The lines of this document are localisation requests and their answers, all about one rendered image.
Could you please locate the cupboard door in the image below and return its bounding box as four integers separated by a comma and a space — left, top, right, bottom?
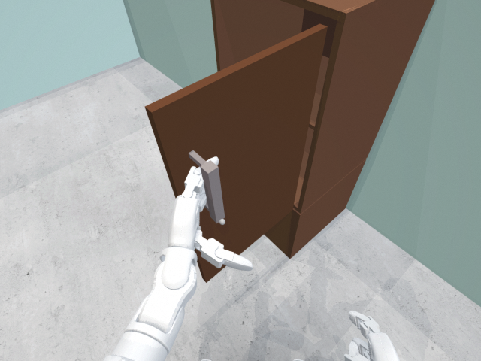
145, 24, 328, 283

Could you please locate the right robot hand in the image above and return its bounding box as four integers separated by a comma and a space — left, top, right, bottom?
344, 311, 400, 361

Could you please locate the handle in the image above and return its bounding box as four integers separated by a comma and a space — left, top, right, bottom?
189, 150, 225, 223

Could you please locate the robot left forearm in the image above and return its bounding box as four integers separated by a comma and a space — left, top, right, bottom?
103, 247, 198, 361

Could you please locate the left robot hand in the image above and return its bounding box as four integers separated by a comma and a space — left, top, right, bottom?
168, 156, 253, 271

